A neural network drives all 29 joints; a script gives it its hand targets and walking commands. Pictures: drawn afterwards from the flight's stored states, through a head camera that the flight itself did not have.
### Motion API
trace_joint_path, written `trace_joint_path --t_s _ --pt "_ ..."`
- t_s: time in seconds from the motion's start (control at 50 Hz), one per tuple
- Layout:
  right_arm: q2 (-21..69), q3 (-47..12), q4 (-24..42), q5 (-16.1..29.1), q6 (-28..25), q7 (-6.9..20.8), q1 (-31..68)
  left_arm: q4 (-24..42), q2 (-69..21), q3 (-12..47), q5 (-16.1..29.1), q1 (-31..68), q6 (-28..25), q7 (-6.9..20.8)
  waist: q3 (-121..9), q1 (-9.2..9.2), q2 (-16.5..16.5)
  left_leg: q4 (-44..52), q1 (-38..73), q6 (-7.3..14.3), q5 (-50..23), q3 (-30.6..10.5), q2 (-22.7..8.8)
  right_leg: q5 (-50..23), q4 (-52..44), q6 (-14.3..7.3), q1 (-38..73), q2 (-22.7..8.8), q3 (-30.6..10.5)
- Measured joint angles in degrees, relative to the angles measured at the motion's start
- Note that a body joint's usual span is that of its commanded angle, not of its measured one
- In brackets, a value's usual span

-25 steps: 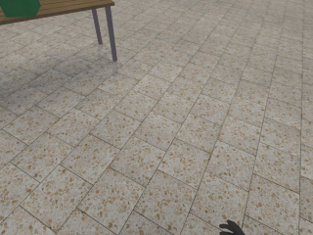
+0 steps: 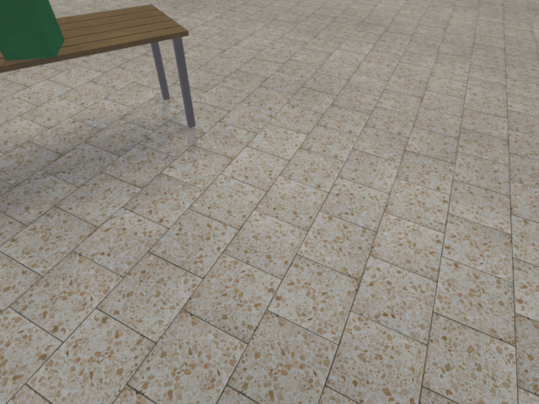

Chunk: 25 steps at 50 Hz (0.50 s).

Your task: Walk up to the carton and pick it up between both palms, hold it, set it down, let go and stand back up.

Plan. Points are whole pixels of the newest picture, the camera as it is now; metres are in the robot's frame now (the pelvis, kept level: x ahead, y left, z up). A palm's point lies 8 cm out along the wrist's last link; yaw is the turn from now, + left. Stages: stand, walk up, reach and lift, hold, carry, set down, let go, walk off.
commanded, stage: stand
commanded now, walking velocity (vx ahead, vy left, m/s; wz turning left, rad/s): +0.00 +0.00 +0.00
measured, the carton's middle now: (23, 20) +1.64 +1.03 -0.04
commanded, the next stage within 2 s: none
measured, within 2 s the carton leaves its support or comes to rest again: neither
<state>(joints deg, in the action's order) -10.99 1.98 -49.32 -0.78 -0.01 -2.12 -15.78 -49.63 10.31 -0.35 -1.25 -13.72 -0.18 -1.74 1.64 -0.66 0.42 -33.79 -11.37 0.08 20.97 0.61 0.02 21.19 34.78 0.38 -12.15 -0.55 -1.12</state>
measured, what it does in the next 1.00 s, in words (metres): stands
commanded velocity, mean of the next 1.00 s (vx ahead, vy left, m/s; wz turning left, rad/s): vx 0.00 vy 0.00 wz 0.00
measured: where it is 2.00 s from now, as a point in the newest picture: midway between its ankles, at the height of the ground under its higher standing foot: outside the picture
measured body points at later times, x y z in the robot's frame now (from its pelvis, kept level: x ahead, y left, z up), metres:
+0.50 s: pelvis +0.00 -0.02 +0.01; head +0.00 -0.03 +0.46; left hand +0.01 +0.20 -0.15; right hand +0.01 -0.24 -0.15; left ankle -0.03 +0.12 -0.73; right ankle -0.03 -0.13 -0.73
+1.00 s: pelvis -0.01 -0.04 +0.01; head +0.01 -0.04 +0.46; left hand -0.02 +0.18 -0.15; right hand -0.02 -0.24 -0.16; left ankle -0.03 +0.12 -0.73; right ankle -0.03 -0.13 -0.73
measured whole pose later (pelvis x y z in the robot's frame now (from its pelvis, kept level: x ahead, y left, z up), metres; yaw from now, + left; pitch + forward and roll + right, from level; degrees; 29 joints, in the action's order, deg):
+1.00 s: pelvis -0.01 -0.04 +0.01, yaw +1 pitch -3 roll +0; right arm -5.9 0.2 -66.3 -0.5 0.7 -2.5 -15.9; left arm -65.3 7.1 0.6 -0.5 -15.5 -0.8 -2.2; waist 4.2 0.3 -0.7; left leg -26.1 -7.3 -3.4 16.2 -1.3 -3.2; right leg 16.7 27.2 -2.9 -7.8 2.6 0.8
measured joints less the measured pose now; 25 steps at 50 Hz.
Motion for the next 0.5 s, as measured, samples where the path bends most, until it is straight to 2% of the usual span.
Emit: trace_joint_path --t_s 0.16,0.32,0.42,0.5 --pt "0.6 0.5 -3.7 -0.3 0.5 -0.2 -1.0 -3.6 0.5 -0.5 0.3 -0.5 0.7 -0.4 1.0 0.17 0.0 1.3 1.1 -0.5 -0.7 0.0 -0.4 -0.5 -0.9 -0.4 0.8 0.4 0.1" --pt "2.1 0.2 -7.9 0.0 0.5 -0.5 -0.2 -7.2 -0.1 -0.1 0.5 -1.2 0.1 -0.5 1.4 1.15 -0.6 3.5 2.6 -1.0 -1.9 -0.1 -0.6 -1.4 -2.5 -0.9 2.0 0.6 0.1" --pt "2.6 0.1 -9.5 0.0 0.9 -0.8 -0.1 -9.7 -1.5 1.0 0.4 -2.1 0.0 -0.8 1.2 0.38 -1.3 4.2 3.3 -1.3 -2.2 -0.8 -1.1 -2.1 -4.1 -1.2 3.4 1.1 0.9" --pt "2.6 -0.4 -11.0 -0.1 0.9 -0.8 -0.4 -11.2 -2.9 1.2 0.7 -2.0 0.2 -1.3 1.6 0.57 -1.1 4.9 3.8 -1.6 -2.7 -0.7 -1.3 -2.3 -4.3 -1.4 3.6 1.2 0.7"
